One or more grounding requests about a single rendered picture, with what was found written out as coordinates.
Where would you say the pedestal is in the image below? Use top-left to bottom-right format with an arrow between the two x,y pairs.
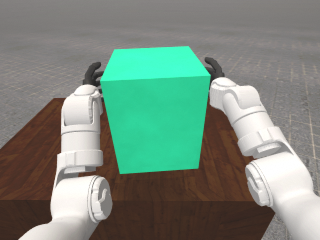
0,97 -> 275,240

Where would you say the right robot hand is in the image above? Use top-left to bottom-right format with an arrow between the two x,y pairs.
204,57 -> 225,97

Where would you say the robot left upper arm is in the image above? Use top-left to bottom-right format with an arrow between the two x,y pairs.
18,175 -> 113,240

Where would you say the left robot forearm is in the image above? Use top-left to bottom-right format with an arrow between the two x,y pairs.
50,84 -> 104,217

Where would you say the carton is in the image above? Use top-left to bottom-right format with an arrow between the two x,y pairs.
100,46 -> 211,174

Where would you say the left robot hand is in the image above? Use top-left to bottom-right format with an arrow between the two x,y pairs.
82,62 -> 104,102

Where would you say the right robot forearm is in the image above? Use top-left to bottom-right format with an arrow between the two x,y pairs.
209,77 -> 314,191

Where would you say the robot right upper arm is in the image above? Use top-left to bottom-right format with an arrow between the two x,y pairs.
245,151 -> 320,240

